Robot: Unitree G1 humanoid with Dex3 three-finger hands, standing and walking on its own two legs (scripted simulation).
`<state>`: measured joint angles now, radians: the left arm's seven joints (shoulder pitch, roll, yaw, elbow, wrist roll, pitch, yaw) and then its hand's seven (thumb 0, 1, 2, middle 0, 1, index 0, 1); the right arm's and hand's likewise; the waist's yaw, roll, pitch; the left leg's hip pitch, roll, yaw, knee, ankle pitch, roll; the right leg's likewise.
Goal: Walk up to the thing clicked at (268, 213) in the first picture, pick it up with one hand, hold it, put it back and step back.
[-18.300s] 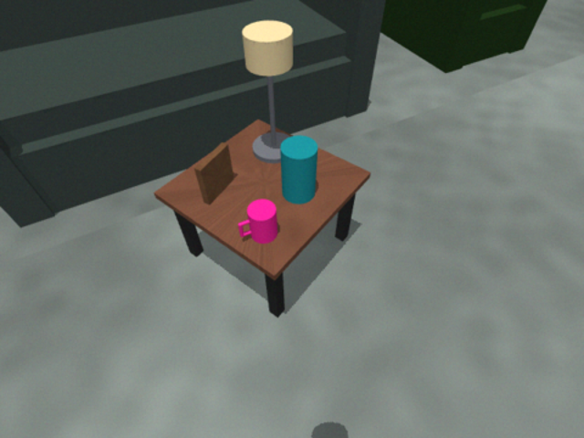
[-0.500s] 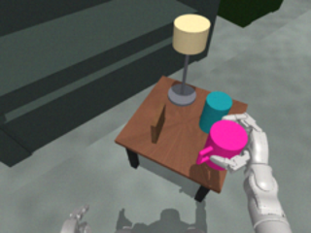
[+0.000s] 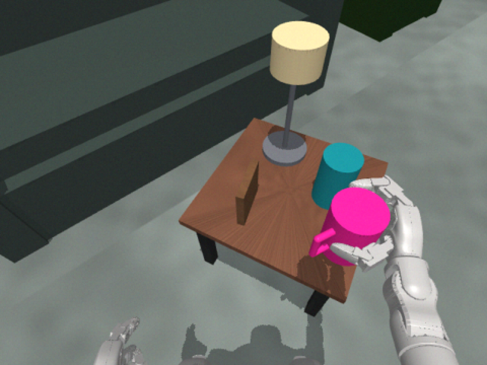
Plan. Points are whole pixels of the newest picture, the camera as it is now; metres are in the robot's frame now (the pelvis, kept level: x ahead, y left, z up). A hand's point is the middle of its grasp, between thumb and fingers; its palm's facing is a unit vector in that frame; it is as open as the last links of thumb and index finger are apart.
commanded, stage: crouch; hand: right
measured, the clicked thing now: (342, 232) +0.31 -0.15 +0.03
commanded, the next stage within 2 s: lower in 1.36 s
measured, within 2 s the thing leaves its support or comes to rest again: neither
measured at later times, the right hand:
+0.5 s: hand (345, 228) +0.36 -0.18 -0.05, palm faces +0.12 +0.99 +0.01, open 11.7 cm
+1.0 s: hand (335, 228) +0.42 -0.20 -0.15, palm faces +0.14 +0.99 +0.00, open 11.7 cm
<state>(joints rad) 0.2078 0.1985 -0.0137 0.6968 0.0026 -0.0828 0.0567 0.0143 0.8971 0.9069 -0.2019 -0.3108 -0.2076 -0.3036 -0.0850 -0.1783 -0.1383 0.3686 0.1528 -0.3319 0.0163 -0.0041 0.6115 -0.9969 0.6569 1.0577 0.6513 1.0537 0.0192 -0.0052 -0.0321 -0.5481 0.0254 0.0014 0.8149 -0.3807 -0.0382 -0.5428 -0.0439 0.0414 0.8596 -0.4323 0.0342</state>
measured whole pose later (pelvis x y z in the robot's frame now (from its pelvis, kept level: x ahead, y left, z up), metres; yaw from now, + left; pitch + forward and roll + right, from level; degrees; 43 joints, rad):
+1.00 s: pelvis -0.04 +0.00 -0.15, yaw +1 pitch +29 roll +3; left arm 0.20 0.24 0.00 0.68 0.06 -0.04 -0.02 0.01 0.91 0.90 -0.20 -0.31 -0.21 -0.30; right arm -0.65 -0.33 -0.40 0.96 0.09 -0.55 0.12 0.00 0.61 -1.00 0.66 1.05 0.66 1.04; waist 0.11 0.00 -0.17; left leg -1.47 0.02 -0.01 1.52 -0.57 -0.05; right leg -1.46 -0.03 0.08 1.58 -0.63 0.04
